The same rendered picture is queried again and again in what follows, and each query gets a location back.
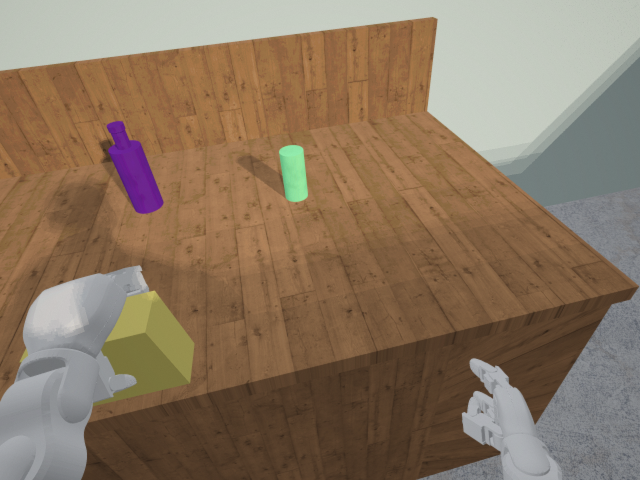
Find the right robot hand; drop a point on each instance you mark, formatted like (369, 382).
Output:
(504, 415)

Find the right robot forearm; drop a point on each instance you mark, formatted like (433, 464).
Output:
(525, 457)

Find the table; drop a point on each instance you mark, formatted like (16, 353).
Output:
(333, 336)

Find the left robot forearm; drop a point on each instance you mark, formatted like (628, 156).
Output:
(43, 416)

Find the sponge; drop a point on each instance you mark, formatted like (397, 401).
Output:
(148, 343)

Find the left robot hand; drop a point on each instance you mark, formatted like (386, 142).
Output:
(80, 315)

